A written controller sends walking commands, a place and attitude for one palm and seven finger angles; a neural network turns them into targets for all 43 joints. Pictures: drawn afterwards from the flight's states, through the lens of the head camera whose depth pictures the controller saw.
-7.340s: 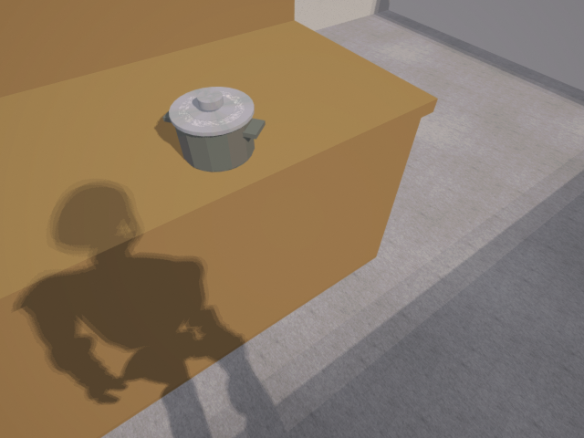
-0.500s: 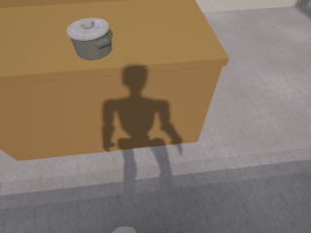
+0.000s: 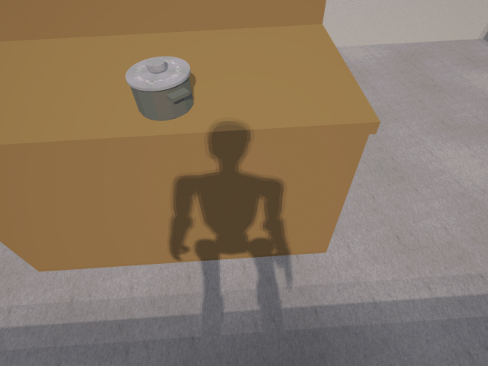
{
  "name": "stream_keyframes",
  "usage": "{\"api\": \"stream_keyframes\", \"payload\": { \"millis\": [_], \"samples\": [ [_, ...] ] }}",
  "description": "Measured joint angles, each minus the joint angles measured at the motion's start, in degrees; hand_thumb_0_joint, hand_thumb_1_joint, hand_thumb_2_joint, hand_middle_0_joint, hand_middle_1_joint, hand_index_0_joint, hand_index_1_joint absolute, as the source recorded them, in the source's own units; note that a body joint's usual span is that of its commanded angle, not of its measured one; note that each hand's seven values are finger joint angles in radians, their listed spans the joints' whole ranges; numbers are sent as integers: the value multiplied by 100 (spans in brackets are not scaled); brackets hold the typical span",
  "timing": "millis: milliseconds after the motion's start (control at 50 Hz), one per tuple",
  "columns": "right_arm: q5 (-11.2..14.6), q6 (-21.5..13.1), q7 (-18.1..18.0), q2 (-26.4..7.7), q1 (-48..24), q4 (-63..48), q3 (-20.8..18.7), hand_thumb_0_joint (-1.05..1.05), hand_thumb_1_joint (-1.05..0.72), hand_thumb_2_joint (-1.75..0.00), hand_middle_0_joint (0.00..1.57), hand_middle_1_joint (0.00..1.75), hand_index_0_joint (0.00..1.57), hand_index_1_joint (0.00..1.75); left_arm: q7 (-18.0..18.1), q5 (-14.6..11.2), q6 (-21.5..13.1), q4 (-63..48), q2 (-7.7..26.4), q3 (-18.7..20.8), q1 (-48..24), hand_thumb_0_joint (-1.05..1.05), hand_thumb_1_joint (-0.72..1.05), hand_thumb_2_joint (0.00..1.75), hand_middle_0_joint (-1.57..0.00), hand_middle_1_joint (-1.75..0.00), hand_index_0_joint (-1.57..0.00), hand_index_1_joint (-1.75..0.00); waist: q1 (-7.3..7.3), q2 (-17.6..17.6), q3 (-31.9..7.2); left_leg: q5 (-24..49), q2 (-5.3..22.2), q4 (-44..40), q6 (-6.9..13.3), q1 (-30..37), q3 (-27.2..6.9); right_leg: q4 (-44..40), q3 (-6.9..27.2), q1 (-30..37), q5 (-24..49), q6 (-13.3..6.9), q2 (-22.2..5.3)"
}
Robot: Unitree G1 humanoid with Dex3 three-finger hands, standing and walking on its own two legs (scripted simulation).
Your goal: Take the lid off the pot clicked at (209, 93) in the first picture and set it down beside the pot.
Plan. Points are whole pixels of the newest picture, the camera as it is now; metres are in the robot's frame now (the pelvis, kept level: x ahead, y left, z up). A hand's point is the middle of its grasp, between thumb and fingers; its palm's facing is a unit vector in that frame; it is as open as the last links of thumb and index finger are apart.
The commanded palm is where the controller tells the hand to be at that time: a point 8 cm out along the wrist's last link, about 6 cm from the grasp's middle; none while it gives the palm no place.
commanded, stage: take the last steps up to it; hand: left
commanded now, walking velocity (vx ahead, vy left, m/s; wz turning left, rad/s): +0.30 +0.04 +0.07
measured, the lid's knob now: (156, 64) +0.77 +0.26 +0.12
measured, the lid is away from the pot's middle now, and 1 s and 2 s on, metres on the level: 0.00 0.00 0.00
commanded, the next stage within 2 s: come to a stop and stand still in 0.66 s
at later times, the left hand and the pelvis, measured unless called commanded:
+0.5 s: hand out of the picture +0.10 +0.22 -0.18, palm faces +0.11 -0.98 -0.17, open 7.4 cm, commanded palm none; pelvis +0.17 +0.05 -0.01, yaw +0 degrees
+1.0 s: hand (167, 258) +0.37 +0.21 -0.15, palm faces +0.05 -0.96 -0.26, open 7.2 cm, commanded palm none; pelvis +0.29 +0.02 +0.01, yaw +1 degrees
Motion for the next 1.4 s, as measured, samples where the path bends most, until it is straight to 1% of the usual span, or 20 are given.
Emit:
{"api": "stream_keyframes", "payload": {
  "millis": [40,80,140,200,260,380,420,480,520,560,660,760,820,900,1020,1080,1160,1240,1300,1400],
  "samples": [
    [1,83,26,-59,42,143,-30,1,-91,-90,20,30,20,30,33,-20,-130,-16,-126,-19,-12,1,91,90,-20,-30,-20,-30,16,172,46,-536,93,1298,84,-496,-53,141,-137,75,-46,-183,97],
    [-18,141,80,-93,4,244,-60,1,-91,-90,20,30,20,30,80,-46,-216,-8,-229,-29,116,0,91,90,-20,-30,-20,-30,55,202,30,-372,158,2454,113,-1056,-6,-52,-177,291,-92,-254,146],
    [-42,118,130,-119,-114,208,-107,1,-91,-90,19,30,20,30,138,-46,-248,132,-361,-41,374,0,91,90,-20,-30,-20,-30,26,169,-26,224,371,3033,10,-1693,116,-605,-188,697,39,-230,174],
    [-31,80,156,-85,-284,77,-137,1,-91,-90,19,30,20,30,139,-40,-272,330,-454,-65,583,0,91,90,-20,-30,-20,-30,-5,84,-47,644,570,2746,-115,-2079,208,-1066,-200,1051,120,-212,155],
    [-23,53,189,-32,-510,-35,-142,1,-91,-90,19,30,20,30,125,-33,-293,491,-518,-80,731,0,91,90,-20,-30,-20,-30,57,5,-5,903,679,2126,-175,-2234,284,-1325,-189,1322,99,-147,117],
    [-11,-63,241,88,-959,-214,-97,1,-91,-90,19,30,20,30,124,-16,-238,709,-480,-17,938,0,91,90,-20,-30,-20,-30,272,-124,120,1020,575,734,-86,-1853,491,-1150,-186,1688,-389,100,-30],
    [-39,-188,221,88,-1031,-310,-57,1,-91,-90,19,30,20,30,129,-35,-199,743,-443,19,1058,0,91,90,-20,-30,-20,-30,296,-122,119,1100,503,171,-3,-1432,565,-557,-148,1593,-804,158,-91],
    [-64,-322,105,208,-1136,-401,-33,1,-91,-90,19,30,20,30,147,-75,-51,791,-288,63,903,1,91,90,-20,-30,-20,-30,239,-283,236,868,401,592,31,-1409,680,1825,190,631,-1326,-82,-159],
    [-54,-325,52,279,-1055,-409,-10,1,-91,-90,19,30,20,30,155,-71,4,742,-190,97,717,1,91,90,-20,-30,-20,-30,221,-308,220,776,368,479,50,-1212,741,3015,267,-70,-1142,-156,-108],
    [-5,-346,-53,271,-936,-407,-97,-1,-93,-90,20,30,20,30,135,-44,15,623,-117,133,516,1,91,90,-20,-30,-20,-30,196,-325,163,855,295,125,35,-946,796,3329,240,-597,-746,-144,-151],
    [-18,-269,-44,125,-590,-237,-67,-1,-94,-90,20,30,20,30,106,-15,34,192,-70,149,68,1,91,90,-20,-30,-19,-30,181,-261,-13,1013,143,-667,62,-404,843,2442,110,-1189,-179,-20,-273],
    [-44,-162,-6,93,-331,-76,-52,0,-92,-90,20,30,20,30,83,-7,11,-34,-122,94,-218,0,91,90,-19,-30,-19,-30,35,-113,-26,755,152,-684,-48,-130,803,968,27,-853,20,26,-216],
    [-20,-107,-13,127,-187,33,-21,0,-91,-90,20,30,20,30,106,4,-114,-70,-122,44,-254,0,91,90,-20,-30,-19,-30,-9,-92,-29,237,230,-34,-176,-216,777,127,29,-361,476,-70,-103],
    [52,83,-91,75,-349,186,-2,1,-91,-90,19,30,20,30,198,-53,-179,97,-338,-107,-369,0,91,90,-20,-30,-19,-30,-78,178,99,-825,286,1248,-255,-722,364,161,-123,-165,87,-339,88],
    [82,327,-110,82,-724,49,-90,1,-91,-90,19,30,20,30,346,-54,7,62,-324,-25,-511,-1,93,90,-20,-30,-20,-30,47,62,302,-766,122,2491,-412,-1471,108,-316,-107,159,274,-320,2],
    [69,407,-75,25,-955,-118,-147,1,-91,-90,19,30,20,30,354,-29,108,26,-253,15,-481,0,93,90,-20,-30,-20,-30,99,2,376,-562,125,2665,-457,-1679,59,-419,-54,195,351,-258,-63],
    [75,368,-32,-20,-1174,-330,-169,1,-91,-90,19,30,20,30,336,15,212,6,-95,71,-380,0,92,90,-20,-30,-20,-30,160,-127,401,-355,195,1948,-434,-1480,70,-386,51,130,390,-143,-140],
    [67,154,-17,-69,-1133,-461,-108,1,-91,-90,19,30,20,30,323,-32,285,45,52,92,-181,0,91,90,-20,-30,-20,-30,159,-121,235,719,353,83,-320,-688,68,21,90,-83,222,34,-74],
    [-16,126,-40,92,-1060,-353,-11,1,-91,-90,19,30,20,30,326,-67,369,174,205,110,-160,0,91,90,-20,-30,-20,-30,159,-339,180,626,271,140,-232,-668,91,635,366,-230,-717,93,15],
    [-45,175,-134,261,-906,-171,86,1,-92,-90,20,30,20,30,201,-68,376,333,242,125,-12,0,91,90,-20,-30,-20,-30,185,-392,2,858,271,-401,-203,-479,105,1569,547,-348,-752,120,251]
  ]
}}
